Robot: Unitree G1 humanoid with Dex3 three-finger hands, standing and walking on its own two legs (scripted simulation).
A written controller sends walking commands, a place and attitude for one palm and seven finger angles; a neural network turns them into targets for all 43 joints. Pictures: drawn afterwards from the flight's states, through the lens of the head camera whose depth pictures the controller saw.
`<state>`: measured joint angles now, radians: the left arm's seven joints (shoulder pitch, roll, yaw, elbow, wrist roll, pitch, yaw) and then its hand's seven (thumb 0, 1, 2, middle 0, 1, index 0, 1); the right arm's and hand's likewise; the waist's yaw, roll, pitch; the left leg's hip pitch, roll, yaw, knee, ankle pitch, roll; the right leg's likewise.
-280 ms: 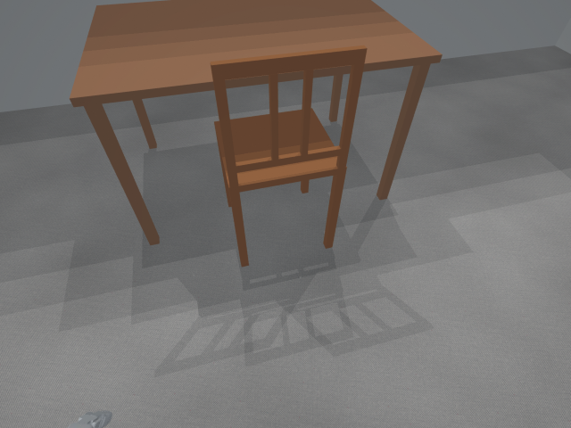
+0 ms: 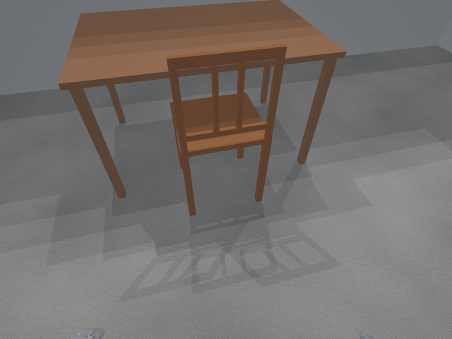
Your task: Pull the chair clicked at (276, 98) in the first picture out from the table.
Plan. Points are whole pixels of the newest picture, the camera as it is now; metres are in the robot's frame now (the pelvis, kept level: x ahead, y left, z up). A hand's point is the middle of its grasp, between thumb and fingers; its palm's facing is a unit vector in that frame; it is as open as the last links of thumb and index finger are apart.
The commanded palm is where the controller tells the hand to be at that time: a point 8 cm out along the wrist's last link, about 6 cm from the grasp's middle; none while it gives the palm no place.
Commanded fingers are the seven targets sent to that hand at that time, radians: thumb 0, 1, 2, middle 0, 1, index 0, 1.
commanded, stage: stand and wait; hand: left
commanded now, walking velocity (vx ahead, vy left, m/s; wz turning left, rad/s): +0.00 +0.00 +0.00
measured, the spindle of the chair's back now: (215, 100) +0.91 +0.10 -0.08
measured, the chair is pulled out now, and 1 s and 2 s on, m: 0.00 0.00 0.00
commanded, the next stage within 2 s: look at it before walking up in 0.54 s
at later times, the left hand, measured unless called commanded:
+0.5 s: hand out of the picture +0.06 +0.23 -0.15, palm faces -0.03 -0.94 -0.34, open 7.4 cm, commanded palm none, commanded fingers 0.00 0.90 0.90 -0.20 -0.30 -0.20 -0.30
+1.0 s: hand out of the picture +0.07 +0.23 -0.15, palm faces -0.03 -0.94 -0.33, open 7.4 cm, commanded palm none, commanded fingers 0.00 0.90 0.90 -0.20 -0.30 -0.20 -0.30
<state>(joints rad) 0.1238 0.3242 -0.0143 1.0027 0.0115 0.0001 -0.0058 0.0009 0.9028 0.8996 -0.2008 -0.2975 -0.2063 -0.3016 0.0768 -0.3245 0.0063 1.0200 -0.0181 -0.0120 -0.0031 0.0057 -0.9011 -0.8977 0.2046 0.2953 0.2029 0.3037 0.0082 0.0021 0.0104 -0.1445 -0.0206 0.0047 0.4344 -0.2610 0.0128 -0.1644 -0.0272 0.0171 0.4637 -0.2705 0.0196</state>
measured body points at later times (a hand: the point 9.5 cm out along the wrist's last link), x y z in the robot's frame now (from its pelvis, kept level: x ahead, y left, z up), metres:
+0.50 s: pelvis -0.01 -0.01 +0.00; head -0.01 -0.02 +0.45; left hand +0.06 +0.28 -0.13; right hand +0.05 -0.31 -0.13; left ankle -0.02 +0.11 -0.74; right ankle -0.01 -0.13 -0.74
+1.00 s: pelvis -0.01 -0.01 +0.01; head -0.01 -0.01 +0.46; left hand +0.07 +0.28 -0.12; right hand +0.07 -0.31 -0.13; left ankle -0.02 +0.11 -0.74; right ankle -0.01 -0.13 -0.74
